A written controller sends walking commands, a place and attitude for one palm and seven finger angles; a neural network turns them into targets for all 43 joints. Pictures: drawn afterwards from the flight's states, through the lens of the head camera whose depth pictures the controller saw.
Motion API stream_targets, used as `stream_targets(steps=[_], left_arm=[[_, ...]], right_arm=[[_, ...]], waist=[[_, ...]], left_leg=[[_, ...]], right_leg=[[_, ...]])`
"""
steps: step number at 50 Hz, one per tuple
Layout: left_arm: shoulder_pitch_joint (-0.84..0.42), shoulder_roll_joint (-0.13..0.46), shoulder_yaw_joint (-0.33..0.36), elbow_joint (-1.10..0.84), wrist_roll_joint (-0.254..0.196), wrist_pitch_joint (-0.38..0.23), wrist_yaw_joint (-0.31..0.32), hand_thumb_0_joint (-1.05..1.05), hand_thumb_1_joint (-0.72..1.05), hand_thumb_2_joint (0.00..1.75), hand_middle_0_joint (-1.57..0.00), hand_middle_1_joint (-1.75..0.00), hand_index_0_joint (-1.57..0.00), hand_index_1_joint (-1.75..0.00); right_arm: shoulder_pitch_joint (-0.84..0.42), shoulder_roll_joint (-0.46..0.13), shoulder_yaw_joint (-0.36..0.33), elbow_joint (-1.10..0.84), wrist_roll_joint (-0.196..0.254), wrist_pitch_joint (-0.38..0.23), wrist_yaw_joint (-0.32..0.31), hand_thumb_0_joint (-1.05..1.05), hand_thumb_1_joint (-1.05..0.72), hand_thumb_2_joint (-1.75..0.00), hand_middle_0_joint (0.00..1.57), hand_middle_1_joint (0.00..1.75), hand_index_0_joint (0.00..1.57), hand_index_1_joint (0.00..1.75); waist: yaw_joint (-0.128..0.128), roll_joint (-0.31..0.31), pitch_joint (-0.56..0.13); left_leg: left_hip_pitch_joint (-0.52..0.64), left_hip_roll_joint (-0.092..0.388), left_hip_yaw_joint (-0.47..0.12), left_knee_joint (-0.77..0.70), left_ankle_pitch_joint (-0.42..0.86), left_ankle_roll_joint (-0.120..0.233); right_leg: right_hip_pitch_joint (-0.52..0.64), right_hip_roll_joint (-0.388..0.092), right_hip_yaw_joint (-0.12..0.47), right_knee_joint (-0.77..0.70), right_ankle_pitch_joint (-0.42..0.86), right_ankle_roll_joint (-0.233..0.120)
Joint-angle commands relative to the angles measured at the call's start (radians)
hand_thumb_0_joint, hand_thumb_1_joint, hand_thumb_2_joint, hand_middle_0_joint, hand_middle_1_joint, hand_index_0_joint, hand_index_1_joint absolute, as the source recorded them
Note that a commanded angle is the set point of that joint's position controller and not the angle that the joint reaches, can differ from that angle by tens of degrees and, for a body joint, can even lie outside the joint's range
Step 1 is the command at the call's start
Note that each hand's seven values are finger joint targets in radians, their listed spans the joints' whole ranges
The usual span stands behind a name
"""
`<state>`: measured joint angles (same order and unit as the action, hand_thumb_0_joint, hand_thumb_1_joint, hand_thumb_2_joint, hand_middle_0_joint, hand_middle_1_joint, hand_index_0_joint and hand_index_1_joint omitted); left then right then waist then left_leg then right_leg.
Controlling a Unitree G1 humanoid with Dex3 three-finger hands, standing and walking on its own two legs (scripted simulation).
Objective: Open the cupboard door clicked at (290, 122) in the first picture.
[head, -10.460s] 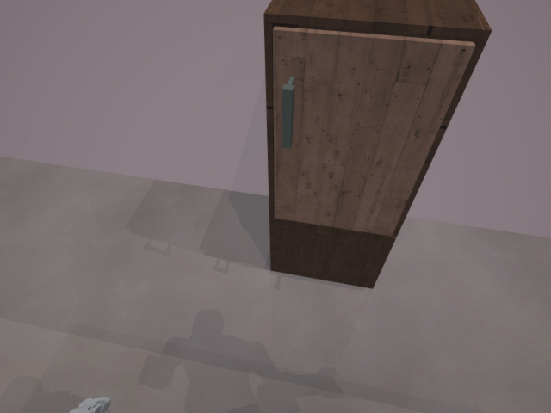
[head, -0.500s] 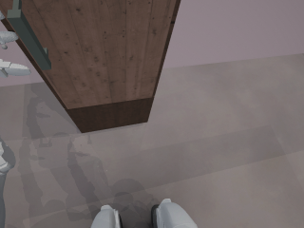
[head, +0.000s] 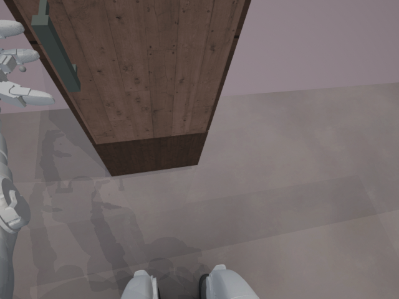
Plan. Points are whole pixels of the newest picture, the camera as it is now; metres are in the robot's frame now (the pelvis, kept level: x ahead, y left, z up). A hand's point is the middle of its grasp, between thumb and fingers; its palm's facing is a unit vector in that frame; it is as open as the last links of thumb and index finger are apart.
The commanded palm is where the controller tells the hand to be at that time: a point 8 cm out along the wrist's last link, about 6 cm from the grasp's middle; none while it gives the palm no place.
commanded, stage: move the hooked fingers beside the handle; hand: left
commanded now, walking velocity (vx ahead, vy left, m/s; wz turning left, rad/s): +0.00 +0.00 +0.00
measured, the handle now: (60, 50) +0.56 +0.21 +0.09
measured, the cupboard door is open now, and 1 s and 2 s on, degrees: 0 0 0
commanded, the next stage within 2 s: slide the fingers in behind the handle in 0.08 s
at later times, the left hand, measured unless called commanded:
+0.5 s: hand (29, 66) +0.52 +0.25 +0.10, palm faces +0.11 -0.99 -0.01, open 14.0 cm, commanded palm +0.50 +0.28 +0.09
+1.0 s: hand (37, 70) +0.51 +0.24 +0.10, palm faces +0.16 -0.99 +0.00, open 14.7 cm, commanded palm +0.50 +0.24 +0.09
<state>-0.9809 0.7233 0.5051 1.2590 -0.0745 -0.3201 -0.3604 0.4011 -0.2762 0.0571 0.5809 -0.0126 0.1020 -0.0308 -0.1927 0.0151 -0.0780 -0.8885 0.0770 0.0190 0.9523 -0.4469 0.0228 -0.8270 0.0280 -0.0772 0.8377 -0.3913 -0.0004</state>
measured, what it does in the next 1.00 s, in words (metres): stands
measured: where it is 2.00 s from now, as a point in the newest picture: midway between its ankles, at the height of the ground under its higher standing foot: outside the picture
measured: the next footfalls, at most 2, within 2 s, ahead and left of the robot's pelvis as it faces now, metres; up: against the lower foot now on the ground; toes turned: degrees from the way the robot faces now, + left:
none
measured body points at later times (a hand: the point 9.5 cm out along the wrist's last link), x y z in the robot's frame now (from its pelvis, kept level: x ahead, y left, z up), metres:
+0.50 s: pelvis -0.01 +0.00 +0.00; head +0.13 +0.03 +0.43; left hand +0.50 +0.31 +0.10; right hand -0.03 -0.27 -0.10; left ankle -0.01 +0.10 -0.69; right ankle +0.00 -0.13 -0.69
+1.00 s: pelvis -0.01 -0.01 +0.00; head +0.13 +0.03 +0.43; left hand +0.50 +0.29 +0.10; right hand -0.01 -0.27 -0.11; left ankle -0.01 +0.10 -0.69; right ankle +0.00 -0.13 -0.69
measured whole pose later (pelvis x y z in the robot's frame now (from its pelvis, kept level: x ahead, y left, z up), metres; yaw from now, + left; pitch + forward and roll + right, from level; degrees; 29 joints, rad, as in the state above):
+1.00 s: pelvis -0.01 -0.01 +0.00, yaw +3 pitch +22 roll -4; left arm -1.02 0.58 0.36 1.23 -0.12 -0.35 -0.19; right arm 0.42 -0.26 0.03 0.67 -0.03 0.06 0.00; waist -0.15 0.03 -0.09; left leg -0.91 0.05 -0.03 0.97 -0.44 0.01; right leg -0.83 0.01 -0.12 0.86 -0.40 -0.01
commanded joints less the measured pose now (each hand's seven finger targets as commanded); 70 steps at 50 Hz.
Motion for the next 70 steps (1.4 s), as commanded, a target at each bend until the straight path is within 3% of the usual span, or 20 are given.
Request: stream_targets(steps=[1,6,8,10,13,17,19,27,29,33,40,42,51,54,58,61,63,67,68,70], left_arm=[[-0.426,0.315,0.036,-0.261,-0.019,-0.083,-0.005,0.0,-0.5,0.3,-0.3,-1.2,-0.3,-1.2],[-0.399,0.266,0.001,-0.196,-0.031,-0.05,-0.02,0.0,-0.5,0.3,-0.3,-1.2,-0.3,-1.2],[-0.426,0.292,0.016,-0.208,-0.027,-0.052,-0.013,0.0,-0.5,0.3,-0.3,-1.2,-0.3,-1.2],[-0.459,0.252,-0.02,-0.218,-0.024,-0.057,-0.006,0.0,-0.5,0.3,-0.3,-1.2,-0.3,-1.2],[-0.472,0.246,-0.005,-0.254,-0.033,-0.081,0.007,0.0,-0.5,0.3,-0.3,-1.2,-0.3,-1.2],[-0.437,0.193,-0.036,-0.207,-0.025,-0.063,0.021,0.0,-0.5,0.3,-0.3,-1.2,-0.3,-1.2],[-0.448,0.223,-0.019,-0.215,-0.015,-0.058,0.037,0.0,-0.5,0.3,-0.3,-1.2,-0.3,-1.2],[-0.5,0.097,-0.104,-0.238,-0.022,-0.068,0.052,0.0,-0.5,0.3,-0.3,-1.2,-0.3,-1.2],[-0.492,0.114,-0.088,-0.246,-0.017,-0.075,0.058,0.0,-0.5,0.3,-0.3,-1.2,-0.3,-1.2],[-0.515,0.074,-0.121,-0.222,-0.013,-0.074,0.07,0.0,-0.5,0.3,-0.3,-1.2,-0.3,-1.2],[-0.544,-0.01,-0.175,-0.273,-0.012,-0.085,0.087,0.0,-0.5,0.3,-0.3,-1.2,-0.3,-1.2],[-0.549,-0.073,-0.216,-0.265,-0.016,-0.086,0.092,0.0,-0.5,0.3,-0.3,-1.2,-0.3,-1.2],[-0.577,-0.085,-0.23,-0.23,-0.007,-0.085,0.116,0.0,-0.5,0.3,-0.3,-1.2,-0.3,-1.2],[-0.601,-0.145,-0.279,-0.249,-0.009,-0.09,0.114,0.0,-0.5,0.3,-0.3,-1.2,-0.3,-1.2],[-0.59,-0.148,-0.272,-0.254,-0.016,-0.094,0.116,0.0,-0.5,0.3,-0.3,-1.2,-0.3,-1.2],[-0.608,-0.18,-0.296,-0.243,-0.013,-0.089,0.121,0.0,-0.5,0.3,-0.3,-1.2,-0.3,-1.2],[-0.621,-0.207,-0.32,-0.289,-0.013,-0.102,0.128,0.0,-0.5,0.3,-0.3,-1.2,-0.3,-1.2],[-0.656,-0.3,-0.381,-0.263,-0.008,-0.096,0.154,0.0,-0.5,0.3,-0.3,-1.2,-0.3,-1.2],[-0.666,-0.265,-0.358,-0.27,-0.004,-0.097,0.162,0.0,-0.5,0.3,-0.3,-1.2,-0.3,-1.2],[-0.66,-0.294,-0.38,-0.258,0.0,-0.098,0.167,0.0,-0.5,0.3,-0.3,-1.2,-0.3,-1.2]], right_arm=[[0.219,-0.2,-0.075,-0.014,0.0,-0.004,-0.012,0.0,-0.9,-0.9,0.2,0.3,0.2,0.3],[0.213,-0.202,-0.071,-0.013,0.007,0.002,-0.012,0.0,-0.9,-0.9,0.2,0.3,0.2,0.3],[0.219,-0.204,-0.072,-0.011,0.005,0.001,-0.017,0.0,-0.9,-0.9,0.2,0.3,0.2,0.3],[0.216,-0.201,-0.071,-0.006,0.003,-0.005,-0.017,0.0,-0.9,-0.9,0.2,0.3,0.2,0.3],[0.228,-0.2,-0.076,0.003,-0.004,-0.015,-0.012,0.0,-0.9,-0.9,0.2,0.3,0.2,0.3],[0.231,-0.197,-0.073,0.005,-0.004,-0.012,-0.006,0.0,-0.9,-0.9,0.2,0.3,0.2,0.3],[0.231,-0.199,-0.076,0.006,-0.005,-0.013,-0.005,0.0,-0.9,-0.9,0.2,0.3,0.2,0.3],[0.235,-0.19,-0.079,0.023,-0.008,-0.025,0.002,0.0,-0.9,-0.9,0.2,0.3,0.2,0.3],[0.238,-0.193,-0.085,0.03,-0.01,-0.026,0.004,0.0,-0.9,-0.9,0.2,0.3,0.2,0.3],[0.231,-0.19,-0.081,0.039,-0.009,-0.032,0.006,0.0,-0.9,-0.9,0.2,0.3,0.2,0.3],[0.235,-0.183,-0.09,0.055,-0.017,-0.044,0.016,0.0,-0.9,-0.9,0.2,0.3,0.2,0.3],[0.233,-0.176,-0.089,0.058,-0.018,-0.045,0.021,0.0,-0.9,-0.9,0.2,0.3,0.2,0.3],[0.22,-0.178,-0.09,0.074,-0.016,-0.054,0.025,0.0,-0.9,-0.9,0.2,0.3,0.2,0.3],[0.217,-0.172,-0.092,0.077,-0.017,-0.061,0.028,0.0,-0.9,-0.9,0.2,0.3,0.2,0.3],[0.222,-0.173,-0.093,0.08,-0.02,-0.067,0.033,0.0,-0.9,-0.9,0.2,0.3,0.2,0.3],[0.219,-0.171,-0.094,0.088,-0.021,-0.068,0.036,0.0,-0.9,-0.9,0.2,0.3,0.2,0.3],[0.219,-0.168,-0.097,0.084,-0.022,-0.071,0.039,0.0,-0.9,-0.9,0.2,0.3,0.2,0.3],[0.218,-0.164,-0.1,0.099,-0.026,-0.077,0.045,0.0,-0.9,-0.9,0.2,0.3,0.2,0.3],[0.222,-0.17,-0.103,0.106,-0.029,-0.078,0.045,0.0,-0.9,-0.9,0.2,0.3,0.2,0.3],[0.217,-0.166,-0.102,0.107,-0.028,-0.082,0.048,0.0,-0.9,-0.9,0.2,0.3,0.2,0.3]], waist=[[0.006,0.231,-0.534],[-0.011,0.173,-0.449],[-0.008,0.183,-0.462],[-0.025,0.199,-0.452],[-0.013,0.232,-0.511],[-0.018,0.2,-0.461],[-0.014,0.195,-0.465],[-0.04,0.202,-0.449],[-0.032,0.2,-0.487],[-0.047,0.201,-0.437],[-0.048,0.235,-0.499],[-0.059,0.227,-0.475],[-0.072,0.181,-0.434],[-0.082,0.212,-0.458],[-0.071,0.21,-0.486],[-0.081,0.21,-0.447],[-0.076,0.234,-0.501],[-0.106,0.218,-0.44],[-0.1,0.218,-0.462],[-0.101,0.218,-0.459]], left_leg=[[0.47,-0.03,-0.074,-0.061,0.57,0.001],[0.405,-0.033,-0.069,-0.072,0.492,0.009],[0.417,-0.032,-0.075,-0.073,0.489,0.007],[0.424,-0.032,-0.079,-0.073,0.464,0.006],[0.475,-0.029,-0.086,-0.069,0.5,0.001],[0.444,-0.031,-0.088,-0.073,0.494,0.002],[0.433,-0.031,-0.083,-0.074,0.473,0.004],[0.456,-0.032,-0.09,-0.077,0.448,0.005],[0.484,-0.03,-0.098,-0.073,0.47,0.0],[0.458,-0.032,-0.097,-0.077,0.426,0.002],[0.534,-0.03,-0.111,-0.065,0.504,-0.006],[0.54,-0.031,-0.115,-0.063,0.512,-0.006],[0.466,-0.042,-0.106,-0.064,0.41,0.003],[0.502,-0.041,-0.11,-0.057,0.433,0.0],[0.507,-0.044,-0.112,-0.056,0.45,-0.001],[0.503,-0.043,-0.117,-0.058,0.426,-0.003],[0.547,-0.042,-0.124,-0.055,0.472,-0.006],[0.547,-0.041,-0.141,-0.058,0.439,-0.008],[0.548,-0.039,-0.141,-0.056,0.442,-0.01],[0.542,-0.044,-0.138,-0.057,0.42,-0.01]], right_leg=[[0.152,0.038,0.035,-0.043,0.395,-0.013],[0.135,0.039,0.029,-0.058,0.356,-0.009],[0.13,0.038,0.03,-0.056,0.345,-0.011],[0.095,0.037,0.029,-0.06,0.312,-0.01],[0.095,0.04,0.028,-0.054,0.319,-0.015],[0.084,0.039,0.02,-0.051,0.313,-0.016],[0.093,0.038,0.024,-0.058,0.307,-0.011],[0.059,0.04,0.021,-0.064,0.28,-0.017],[0.058,0.039,0.019,-0.059,0.283,-0.018],[0.032,0.037,0.019,-0.064,0.257,-0.017],[0.015,0.036,0.014,-0.054,0.285,-0.021],[-0.002,0.039,0.009,-0.055,0.282,-0.023],[0.014,0.034,0.017,-0.06,0.26,-0.021],[-0.011,0.032,0.015,-0.054,0.265,-0.022],[0.009,0.033,0.014,-0.05,0.279,-0.024],[-0.018,0.033,0.008,-0.054,0.254,-0.025],[-0.02,0.034,0.008,-0.045,0.269,-0.026],[-0.077,0.033,-0.004,-0.048,0.229,-0.027],[-0.07,0.031,-0.003,-0.044,0.235,-0.027],[-0.069,0.031,-0.002,-0.046,0.227,-0.028]])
